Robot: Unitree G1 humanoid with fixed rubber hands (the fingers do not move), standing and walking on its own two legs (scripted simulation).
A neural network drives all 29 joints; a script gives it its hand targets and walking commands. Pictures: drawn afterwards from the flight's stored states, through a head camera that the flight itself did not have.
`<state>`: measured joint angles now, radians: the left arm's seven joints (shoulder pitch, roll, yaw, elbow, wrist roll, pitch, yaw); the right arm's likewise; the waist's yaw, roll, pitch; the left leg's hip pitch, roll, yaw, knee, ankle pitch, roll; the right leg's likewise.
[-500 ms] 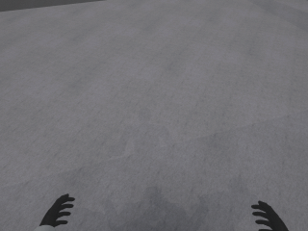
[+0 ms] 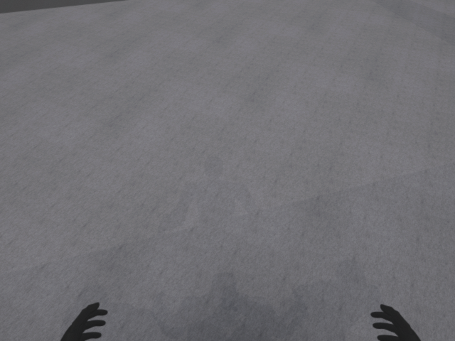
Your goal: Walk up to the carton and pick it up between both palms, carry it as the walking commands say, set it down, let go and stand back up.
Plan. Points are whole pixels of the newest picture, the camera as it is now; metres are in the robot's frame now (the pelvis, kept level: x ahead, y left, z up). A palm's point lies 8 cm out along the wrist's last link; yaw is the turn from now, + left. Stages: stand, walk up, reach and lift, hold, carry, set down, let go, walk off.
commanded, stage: stand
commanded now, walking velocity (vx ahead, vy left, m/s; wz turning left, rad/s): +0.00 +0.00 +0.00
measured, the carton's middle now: out of the picture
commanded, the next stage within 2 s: walk up in 0.64 s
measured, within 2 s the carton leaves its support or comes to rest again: neither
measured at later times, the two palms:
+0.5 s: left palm out of the picture +0.11 +0.30 -0.09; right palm out of the picture +0.11 -0.31 -0.09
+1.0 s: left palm out of the picture +0.07 +0.36 -0.07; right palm (411, 338) +0.15 -0.30 -0.08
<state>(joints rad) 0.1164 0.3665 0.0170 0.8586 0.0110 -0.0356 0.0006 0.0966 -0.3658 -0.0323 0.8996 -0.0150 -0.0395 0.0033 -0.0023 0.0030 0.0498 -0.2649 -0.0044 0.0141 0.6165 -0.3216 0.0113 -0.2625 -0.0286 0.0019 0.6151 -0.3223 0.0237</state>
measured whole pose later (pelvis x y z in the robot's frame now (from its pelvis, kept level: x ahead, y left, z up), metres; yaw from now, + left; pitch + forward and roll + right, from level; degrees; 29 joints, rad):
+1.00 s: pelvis +0.00 +0.00 +0.01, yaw +11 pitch +0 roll -2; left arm 0.12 0.44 0.08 0.93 0.02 -0.09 0.03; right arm 0.14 -0.43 -0.08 0.87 -0.07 0.04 0.14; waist -0.05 0.04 0.04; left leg -0.45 0.06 0.00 0.78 -0.30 -0.01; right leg -0.17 -0.07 -0.19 0.45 -0.26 0.03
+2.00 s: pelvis +0.20 +0.32 +0.00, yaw +57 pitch +0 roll +0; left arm 0.32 0.50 0.09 0.82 0.02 -0.15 0.00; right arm 0.16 -0.48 -0.10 0.77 -0.03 -0.02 0.16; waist 0.03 0.07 -0.01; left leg -0.56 0.04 -0.01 0.93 -0.29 -0.03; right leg -0.20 -0.14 -0.23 0.56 -0.33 0.03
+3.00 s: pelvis +0.30 +0.78 -0.01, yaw +73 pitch -1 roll +2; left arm 0.27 0.48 0.04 0.81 0.00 -0.11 -0.06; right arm 0.26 -0.48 -0.09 0.80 -0.01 -0.09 0.06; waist -0.03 -0.05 0.04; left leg -0.31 -0.01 0.12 0.64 -0.31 0.05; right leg -0.53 -0.12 -0.05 0.88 -0.38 -0.03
